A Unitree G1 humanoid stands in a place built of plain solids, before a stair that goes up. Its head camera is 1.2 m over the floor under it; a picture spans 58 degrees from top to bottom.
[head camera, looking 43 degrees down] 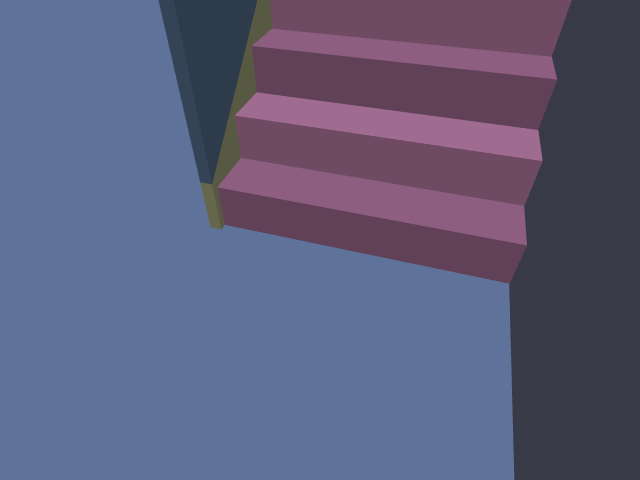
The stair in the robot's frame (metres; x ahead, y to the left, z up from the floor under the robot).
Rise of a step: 0.19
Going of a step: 0.22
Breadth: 1.15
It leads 17 degrees to the right of straight ahead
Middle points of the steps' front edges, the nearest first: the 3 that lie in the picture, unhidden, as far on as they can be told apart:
1.21 -0.15 0.20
1.43 -0.21 0.39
1.64 -0.27 0.58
